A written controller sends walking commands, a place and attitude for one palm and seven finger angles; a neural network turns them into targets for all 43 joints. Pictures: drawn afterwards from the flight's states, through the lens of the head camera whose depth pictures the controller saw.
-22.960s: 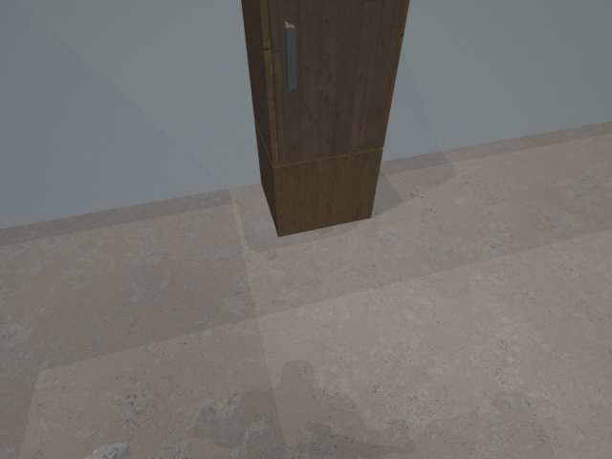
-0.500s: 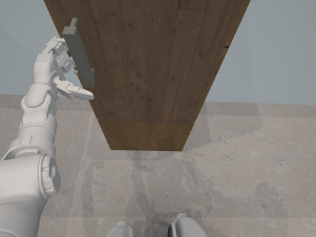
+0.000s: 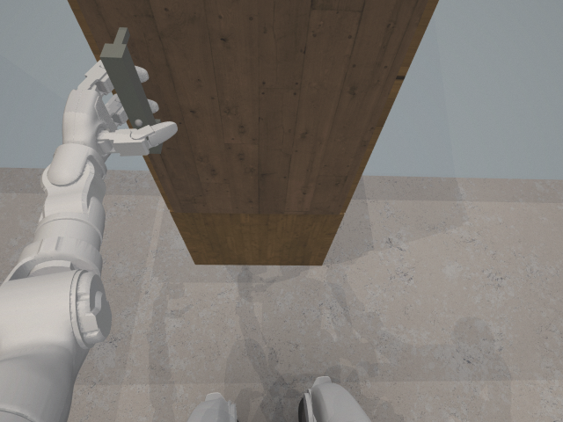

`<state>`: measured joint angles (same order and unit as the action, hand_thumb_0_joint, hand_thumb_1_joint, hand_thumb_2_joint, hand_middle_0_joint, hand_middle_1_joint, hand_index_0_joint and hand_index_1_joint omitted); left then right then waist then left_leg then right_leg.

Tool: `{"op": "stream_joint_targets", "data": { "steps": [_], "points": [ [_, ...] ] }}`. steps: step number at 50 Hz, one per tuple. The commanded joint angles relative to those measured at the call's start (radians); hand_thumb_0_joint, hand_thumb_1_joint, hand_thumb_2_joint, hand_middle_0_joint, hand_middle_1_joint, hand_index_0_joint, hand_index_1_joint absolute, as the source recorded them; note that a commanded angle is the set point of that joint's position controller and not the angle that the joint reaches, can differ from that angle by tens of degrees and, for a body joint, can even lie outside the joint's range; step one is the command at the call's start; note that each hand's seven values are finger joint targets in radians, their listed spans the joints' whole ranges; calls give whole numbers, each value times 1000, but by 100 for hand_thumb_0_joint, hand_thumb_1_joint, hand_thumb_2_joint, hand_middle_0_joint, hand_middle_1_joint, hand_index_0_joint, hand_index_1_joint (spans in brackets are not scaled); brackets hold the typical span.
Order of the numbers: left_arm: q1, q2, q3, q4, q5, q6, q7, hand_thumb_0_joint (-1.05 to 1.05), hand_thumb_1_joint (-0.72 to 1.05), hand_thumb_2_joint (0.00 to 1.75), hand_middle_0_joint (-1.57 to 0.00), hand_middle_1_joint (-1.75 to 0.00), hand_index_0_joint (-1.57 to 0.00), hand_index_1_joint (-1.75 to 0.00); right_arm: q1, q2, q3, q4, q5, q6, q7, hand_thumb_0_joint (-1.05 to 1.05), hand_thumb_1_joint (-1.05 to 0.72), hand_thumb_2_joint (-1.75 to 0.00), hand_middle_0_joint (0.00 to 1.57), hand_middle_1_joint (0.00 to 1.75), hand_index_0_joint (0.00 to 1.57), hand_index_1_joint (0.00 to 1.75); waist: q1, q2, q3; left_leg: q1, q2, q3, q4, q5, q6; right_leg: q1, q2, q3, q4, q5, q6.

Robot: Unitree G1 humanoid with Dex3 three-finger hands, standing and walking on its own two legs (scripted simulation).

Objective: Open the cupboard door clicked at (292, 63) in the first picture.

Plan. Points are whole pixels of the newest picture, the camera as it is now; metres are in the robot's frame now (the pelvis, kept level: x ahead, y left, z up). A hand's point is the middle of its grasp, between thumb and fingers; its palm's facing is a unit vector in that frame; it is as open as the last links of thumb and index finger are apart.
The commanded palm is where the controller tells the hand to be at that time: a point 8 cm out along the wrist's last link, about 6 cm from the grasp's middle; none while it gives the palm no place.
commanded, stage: close the thumb around the handle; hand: left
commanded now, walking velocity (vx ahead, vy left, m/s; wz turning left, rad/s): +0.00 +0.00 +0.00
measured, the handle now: (139, 96) +0.56 +0.16 +0.10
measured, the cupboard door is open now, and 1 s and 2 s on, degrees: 0 19 41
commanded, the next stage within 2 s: pull the door open along its arc in 0.32 s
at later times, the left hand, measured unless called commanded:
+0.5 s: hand (148, 125) +0.50 +0.14 +0.10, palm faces -0.07 -1.00 -0.02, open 6.1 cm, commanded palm +0.47 +0.20 +0.10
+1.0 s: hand (164, 199) +0.38 +0.11 +0.10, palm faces +0.08 -0.99 +0.08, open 6.6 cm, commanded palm +0.33 +0.16 +0.10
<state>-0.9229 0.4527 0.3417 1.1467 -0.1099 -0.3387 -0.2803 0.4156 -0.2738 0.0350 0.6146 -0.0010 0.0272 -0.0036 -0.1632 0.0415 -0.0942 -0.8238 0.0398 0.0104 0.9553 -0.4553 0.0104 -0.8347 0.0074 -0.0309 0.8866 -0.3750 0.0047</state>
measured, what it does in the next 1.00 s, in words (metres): stands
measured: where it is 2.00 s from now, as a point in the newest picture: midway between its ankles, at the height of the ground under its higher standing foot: outside the picture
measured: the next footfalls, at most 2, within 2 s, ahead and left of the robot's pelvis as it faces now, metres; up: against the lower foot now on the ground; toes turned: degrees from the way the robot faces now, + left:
none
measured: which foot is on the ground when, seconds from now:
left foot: down 0.00-1.00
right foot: down 0.00-1.00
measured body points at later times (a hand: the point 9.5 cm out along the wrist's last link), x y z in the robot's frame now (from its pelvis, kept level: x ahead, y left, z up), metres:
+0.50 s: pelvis +0.00 -0.01 +0.00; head +0.11 +0.00 +0.44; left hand +0.50 +0.20 +0.10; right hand +0.02 -0.27 -0.11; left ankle +0.00 +0.11 -0.68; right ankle +0.02 -0.13 -0.68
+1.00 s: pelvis +0.02 -0.01 +0.02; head +0.06 -0.02 +0.47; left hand +0.37 +0.17 +0.10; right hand +0.13 -0.25 -0.09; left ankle +0.00 +0.11 -0.68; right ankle +0.02 -0.13 -0.68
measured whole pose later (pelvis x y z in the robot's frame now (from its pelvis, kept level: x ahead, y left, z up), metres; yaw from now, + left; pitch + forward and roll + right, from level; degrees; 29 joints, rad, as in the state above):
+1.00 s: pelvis +0.02 -0.01 +0.02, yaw +0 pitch +11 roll -1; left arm -0.23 0.07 0.10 0.39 -0.18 -0.27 0.04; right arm 0.32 -0.25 -0.01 0.54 0.02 0.00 0.04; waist -0.04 0.05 -0.12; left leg -0.58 0.03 0.03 0.82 -0.44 0.00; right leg -0.61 0.00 -0.01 0.79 -0.37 0.00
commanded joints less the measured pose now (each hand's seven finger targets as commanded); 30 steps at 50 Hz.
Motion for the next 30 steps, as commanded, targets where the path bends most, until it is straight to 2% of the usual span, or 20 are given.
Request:
{"op": "stream_joint_targets", "data": {
  "steps": [1,3,4,5,6,7,9,10,12,13,14,16,17,18,21,22,24,26,28,30],
  "points": [
    [-456,245,34,-151,-6,-25,0,0,62,78,-38,-132,-38,-132,149,-177,-56,-62,0,-13,-19,0,-90,-90,20,30,20,30,-21,12,-386,197,-33,-32,-120,301,19,241,35,4,-93,299,-25],
    [-492,248,32,-197,2,-43,7,0,73,83,-39,-133,-39,-133,155,-173,-57,-64,-4,-16,-17,0,-90,-90,20,30,20,30,-20,46,-422,240,-33,-40,-118,337,18,235,36,3,-84,314,-28],
    [-464,253,47,-212,0,-53,10,0,79,85,-39,-134,-39,-134,156,-172,-60,-67,-6,-17,-16,0,-90,-90,20,30,20,30,-6,55,-458,266,-33,-38,-110,370,16,243,37,4,-81,335,-29],
    [-461,239,32,-237,-3,-65,8,0,84,88,-40,-134,-40,-134,152,-168,-59,-69,-6,-19,-15,0,-90,-90,20,30,20,30,-7,69,-476,283,-31,-36,-106,392,14,245,37,6,-78,352,-29],
    [-463,233,33,-250,-9,-76,7,0,90,90,-40,-135,-40,-135,152,-168,-61,-69,-7,-20,-14,0,-90,-90,20,30,20,30,-8,47,-489,289,-30,-36,-102,399,14,253,38,7,-79,362,-27],
    [-472,216,19,-261,-15,-87,4,0,90,90,-40,-135,-40,-135,155,-165,-61,-70,-8,-23,-14,0,-90,-90,20,30,20,30,-12,64,-492,307,-30,-41,-100,426,14,248,40,3,-72,375,-30],
    [-447,191,8,-234,-19,-83,2,0,90,90,-40,-135,-40,-135,152,-165,-62,-61,-6,-21,-9,0,-90,-90,20,30,20,30,-10,60,-477,303,-28,-40,-105,413,9,237,40,-1,-76,363,-27],
    [-433,213,28,-210,-17,-75,4,0,90,90,-40,-135,-40,-135,155,-171,-65,-58,-5,-18,-10,0,-90,-90,20,30,20,30,-10,32,-459,286,-27,-37,-106,390,12,240,40,0,-81,351,-26],
    [-436,255,64,-233,-19,-71,12,0,90,90,-40,-135,-40,-135,155,-173,-66,-65,-4,-15,-14,0,-90,-90,20,30,20,30,6,44,-477,276,-33,-34,-110,404,14,275,38,4,-76,371,-29],
    [-435,247,58,-246,-18,-68,15,0,90,90,-40,-135,-40,-135,148,-168,-63,-69,-3,-14,-11,0,-90,-90,20,30,20,30,11,75,-492,284,-35,-30,-113,408,11,283,36,7,-77,381,-28],
    [-411,252,65,-243,-14,-67,20,0,90,90,-40,-135,-40,-135,145,-166,-64,-72,-2,-14,-10,0,-90,-90,20,30,20,30,16,56,-478,273,-35,-28,-112,403,13,288,36,7,-79,382,-28],
    [-404,229,37,-248,-1,-69,27,0,90,90,-40,-135,-40,-135,141,-161,-63,-75,-3,-12,-9,0,-90,-90,20,30,20,30,10,42,-447,257,-35,-25,-116,391,15,282,36,8,-83,378,-27],
    [-422,209,21,-254,-1,-75,29,0,90,90,-40,-135,-40,-135,142,-159,-62,-76,-5,-14,-9,0,-90,-90,20,30,20,30,-2,29,-435,258,-35,-26,-117,393,20,282,38,7,-84,385,-26],
    [-406,247,52,-256,3,-79,33,0,90,90,-40,-135,-40,-135,140,-164,-66,-74,-3,-12,-9,0,-90,-90,20,30,20,30,11,46,-446,259,-35,-25,-116,380,16,283,36,10,-84,372,-27],
    [-415,239,41,-263,6,-83,31,0,90,90,-40,-135,-40,-135,136,-163,-65,-78,-3,-13,-11,0,-90,-90,20,30,20,30,8,35,-455,249,-37,-20,-119,363,18,304,34,17,-86,374,-26],
    [-462,195,-2,-276,1,-88,29,0,90,90,-40,-135,-40,-135,135,-159,-62,-77,-3,-17,-11,0,-90,-90,20,30,20,30,-12,59,-459,271,-38,-23,-115,376,18,288,37,16,-83,382,-27],
    [-417,193,8,-244,2,-87,28,0,90,90,-40,-135,-40,-135,136,-161,-65,-70,-3,-19,-9,0,-90,-90,20,30,20,30,2,52,-455,276,-36,-28,-115,367,13,271,36,11,-85,358,-28],
    [-369,200,28,-271,-11,-88,27,0,90,90,-40,-135,-40,-135,132,-164,-68,-79,-4,-19,-8,0,-90,-90,20,30,20,30,15,33,-494,282,-36,-21,-118,392,15,313,36,14,-84,395,-27],
    [-327,198,26,-311,-18,-93,19,0,90,90,-40,-135,-40,-135,125,-162,-70,-88,-1,-18,-8,0,-90,-90,20,30,20,30,31,42,-531,301,-36,-20,-117,437,14,339,35,15,-77,434,-29],
    [-255,173,20,-324,-32,-81,12,0,90,90,-40,-135,-40,-135,112,-158,-69,-100,3,-16,-4,0,-90,-90,20,30,20,30,44,30,-507,285,-38,-10,-127,431,15,362,35,15,-85,448,-29]
  ]
}}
